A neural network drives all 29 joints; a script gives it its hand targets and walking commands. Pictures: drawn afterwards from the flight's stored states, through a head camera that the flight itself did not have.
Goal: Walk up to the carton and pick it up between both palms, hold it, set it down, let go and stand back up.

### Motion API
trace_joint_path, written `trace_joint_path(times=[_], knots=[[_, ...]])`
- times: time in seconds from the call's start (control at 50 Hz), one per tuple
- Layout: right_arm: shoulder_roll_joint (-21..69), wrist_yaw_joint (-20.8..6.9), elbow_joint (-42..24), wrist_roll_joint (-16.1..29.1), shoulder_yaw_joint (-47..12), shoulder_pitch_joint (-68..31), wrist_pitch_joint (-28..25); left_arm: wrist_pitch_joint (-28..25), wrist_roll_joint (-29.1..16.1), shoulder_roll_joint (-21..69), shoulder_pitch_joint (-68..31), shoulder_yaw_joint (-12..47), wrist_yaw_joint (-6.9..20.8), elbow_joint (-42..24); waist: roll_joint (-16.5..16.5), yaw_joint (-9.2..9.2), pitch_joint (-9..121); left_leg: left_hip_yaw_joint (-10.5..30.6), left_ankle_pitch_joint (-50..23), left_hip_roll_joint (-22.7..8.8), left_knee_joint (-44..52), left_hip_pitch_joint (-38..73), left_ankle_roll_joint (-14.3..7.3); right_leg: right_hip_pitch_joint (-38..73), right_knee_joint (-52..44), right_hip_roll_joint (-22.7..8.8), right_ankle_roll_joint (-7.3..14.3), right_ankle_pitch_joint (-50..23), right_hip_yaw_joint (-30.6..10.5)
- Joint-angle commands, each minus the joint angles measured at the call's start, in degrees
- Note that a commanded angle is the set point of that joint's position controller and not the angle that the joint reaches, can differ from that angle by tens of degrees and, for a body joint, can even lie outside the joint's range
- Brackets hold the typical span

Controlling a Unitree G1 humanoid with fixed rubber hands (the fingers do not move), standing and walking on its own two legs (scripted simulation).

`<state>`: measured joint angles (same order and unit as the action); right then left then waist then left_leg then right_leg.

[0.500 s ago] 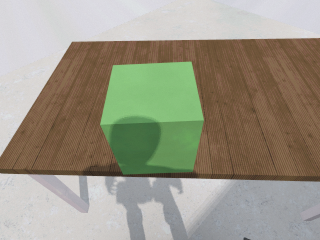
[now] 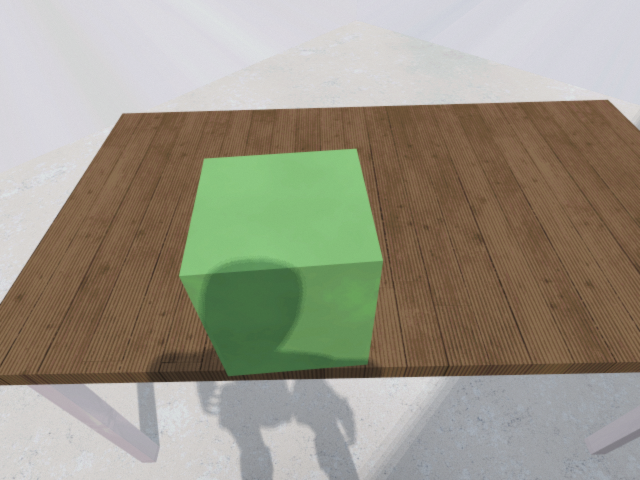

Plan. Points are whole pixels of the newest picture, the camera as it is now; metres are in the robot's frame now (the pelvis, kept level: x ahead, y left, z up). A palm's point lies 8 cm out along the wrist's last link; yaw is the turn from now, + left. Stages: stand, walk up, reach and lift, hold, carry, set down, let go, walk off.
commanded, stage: stand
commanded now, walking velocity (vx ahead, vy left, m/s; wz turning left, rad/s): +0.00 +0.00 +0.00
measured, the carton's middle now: (289, 266) +0.39 +0.04 +0.04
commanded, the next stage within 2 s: none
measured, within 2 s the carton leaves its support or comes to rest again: neither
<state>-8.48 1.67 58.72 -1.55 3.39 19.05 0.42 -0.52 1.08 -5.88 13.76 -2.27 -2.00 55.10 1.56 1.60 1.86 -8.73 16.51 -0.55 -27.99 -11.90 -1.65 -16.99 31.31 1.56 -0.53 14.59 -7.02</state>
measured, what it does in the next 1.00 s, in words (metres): stands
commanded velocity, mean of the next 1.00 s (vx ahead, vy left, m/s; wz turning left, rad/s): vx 0.00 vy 0.00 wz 0.00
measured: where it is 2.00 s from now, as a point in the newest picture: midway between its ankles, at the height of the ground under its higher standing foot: outside the picture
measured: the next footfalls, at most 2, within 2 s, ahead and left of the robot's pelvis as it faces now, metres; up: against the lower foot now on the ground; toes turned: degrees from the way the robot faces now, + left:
none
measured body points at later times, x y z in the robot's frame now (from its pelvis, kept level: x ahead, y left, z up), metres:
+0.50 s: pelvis +0.01 +0.00 +0.00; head +0.01 -0.01 +0.45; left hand -0.01 +0.20 -0.15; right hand -0.03 -0.21 -0.16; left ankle -0.02 +0.10 -0.74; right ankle +0.02 -0.12 -0.74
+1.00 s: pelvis +0.01 +0.01 +0.00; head +0.01 +0.01 +0.45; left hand -0.01 +0.21 -0.16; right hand -0.03 -0.18 -0.16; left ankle -0.02 +0.10 -0.74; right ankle +0.02 -0.12 -0.74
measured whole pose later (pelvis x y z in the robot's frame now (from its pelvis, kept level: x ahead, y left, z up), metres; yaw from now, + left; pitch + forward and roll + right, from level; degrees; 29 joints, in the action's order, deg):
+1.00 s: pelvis +0.01 +0.01 +0.00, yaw -1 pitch -2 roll +0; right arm -4.9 2.5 67.6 -1.2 1.2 18.9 0.2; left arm 0.5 0.6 -4.7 16.8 0.1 -3.0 68.3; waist 0.9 0.6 -1.5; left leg -8.8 16.4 -0.1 -24.7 -7.0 -2.4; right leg -11.5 26.4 1.1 -1.6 13.3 -7.3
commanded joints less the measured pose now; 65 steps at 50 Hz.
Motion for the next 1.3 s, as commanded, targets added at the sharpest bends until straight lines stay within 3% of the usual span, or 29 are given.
trace_joint_path(times=[0.0, 0.18, 0.24, 0.48, 0.78, 1.28], knots=[[-5.7, 0.4, -0.1, 0.1, 1.1, 5.0, -0.7, -1.0, 0.0, -6.2, 2.9, -1.1, -0.3, -1.7, -3.3, -0.03, -5.1, 7.0, -2.0, -5.9, 7.0, 1.4, -1.7, -4.2, -6.7, -3.9, 2.9, -10.3, -3.2], [-4.7, 0.4, 2.9, 0.2, 0.7, 4.3, -0.5, -1.0, -0.1, -5.8, 4.1, -0.6, -0.6, 1.4, -5.1, 0.21, -4.8, 6.4, -2.9, -5.7, 6.5, 4.1, -1.1, -3.8, -8.8, -4.3, 3.4, -9.3, -4.1], [-3.3, 0.5, 4.1, 0.0, 0.4, 4.4, 0.1, -0.7, 0.0, -6.4, 4.7, -0.7, -0.7, 3.2, -6.4, -0.02, -5.2, 5.9, -3.3, -4.0, 5.5, 5.6, -0.8, -4.8, -12.5, -5.0, 3.6, -5.4, -7.0], [-2.4, 1.0, 7.0, 0.1, -0.6, 4.8, -0.3, -0.1, -0.2, -3.9, 6.6, 0.4, -0.8, 8.0, -1.0, -0.79, -6.7, 7.1, -4.3, -5.9, 8.6, 4.6, -1.3, -1.4, -9.5, -3.3, 2.8, -9.4, -3.2], [-1.4, 1.2, 8.3, 0.2, -1.3, 5.8, -0.4, 0.4, -0.4, -2.9, 7.0, 1.7, -1.0, 11.2, -2.5, -0.79, -8.6, 7.5, -3.9, -6.1, 9.6, 4.2, -1.5, -0.7, -9.6, -3.4, 1.8, -9.8, -2.5], [-0.8, 1.2, 8.8, 0.5, -2.0, 7.1, -1.0, 0.6, -0.7, -2.6, 6.9, 2.6, -1.3, 13.4, -1.6, -0.86, -8.5, 7.5, -10.4, -6.5, 10.1, 6.0, -2.1, 0.8, -8.6, -4.2, 0.8, -11.7, -1.2]])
